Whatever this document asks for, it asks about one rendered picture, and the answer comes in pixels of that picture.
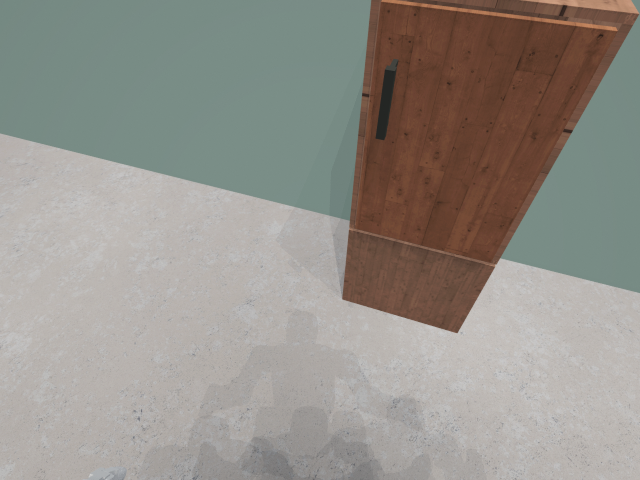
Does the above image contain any cupboard door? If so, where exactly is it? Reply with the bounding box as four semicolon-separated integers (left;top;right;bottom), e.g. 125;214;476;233
355;0;618;263

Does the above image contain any handle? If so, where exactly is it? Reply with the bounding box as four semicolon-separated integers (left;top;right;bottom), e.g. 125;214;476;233
376;59;398;140

